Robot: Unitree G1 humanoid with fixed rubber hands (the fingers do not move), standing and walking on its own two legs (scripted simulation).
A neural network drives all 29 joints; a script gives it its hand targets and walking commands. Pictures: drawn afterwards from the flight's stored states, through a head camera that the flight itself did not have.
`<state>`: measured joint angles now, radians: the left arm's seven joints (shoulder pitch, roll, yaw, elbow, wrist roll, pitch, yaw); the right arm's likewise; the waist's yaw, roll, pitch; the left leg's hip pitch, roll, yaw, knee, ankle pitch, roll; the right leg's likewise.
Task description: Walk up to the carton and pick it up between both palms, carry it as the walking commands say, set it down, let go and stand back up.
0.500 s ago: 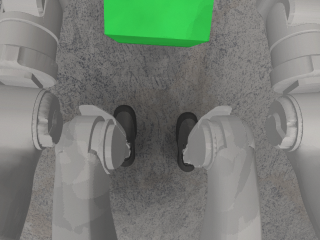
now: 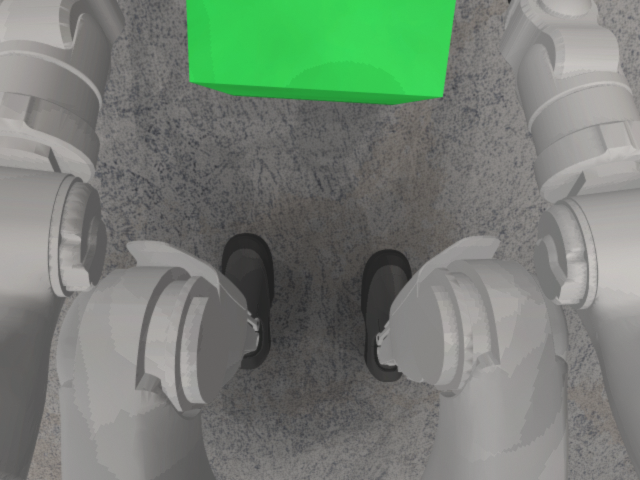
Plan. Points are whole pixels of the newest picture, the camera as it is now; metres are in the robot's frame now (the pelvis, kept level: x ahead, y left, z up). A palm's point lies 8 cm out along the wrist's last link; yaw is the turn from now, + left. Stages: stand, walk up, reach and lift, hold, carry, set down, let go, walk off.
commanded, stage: reach and lift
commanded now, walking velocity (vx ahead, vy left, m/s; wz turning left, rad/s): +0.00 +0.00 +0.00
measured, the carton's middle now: out of the picture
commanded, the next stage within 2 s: none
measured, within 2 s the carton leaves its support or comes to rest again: leaves its support in 1.46 s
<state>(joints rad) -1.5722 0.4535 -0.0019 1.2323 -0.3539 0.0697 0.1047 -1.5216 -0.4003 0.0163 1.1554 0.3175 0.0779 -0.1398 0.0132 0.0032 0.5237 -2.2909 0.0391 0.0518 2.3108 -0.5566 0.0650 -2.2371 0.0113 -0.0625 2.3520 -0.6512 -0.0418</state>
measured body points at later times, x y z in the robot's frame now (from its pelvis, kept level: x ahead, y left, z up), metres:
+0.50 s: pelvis +0.00 +0.00 +0.01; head +0.37 +0.01 +0.24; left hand +0.56 +0.19 -0.18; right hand +0.56 -0.15 -0.18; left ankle +0.12 +0.11 -0.30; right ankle +0.10 -0.10 -0.30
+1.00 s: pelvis +0.00 +0.00 +0.01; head +0.37 +0.01 +0.24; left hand +0.57 +0.16 -0.18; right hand +0.56 -0.14 -0.18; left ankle +0.12 +0.11 -0.30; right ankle +0.10 -0.10 -0.30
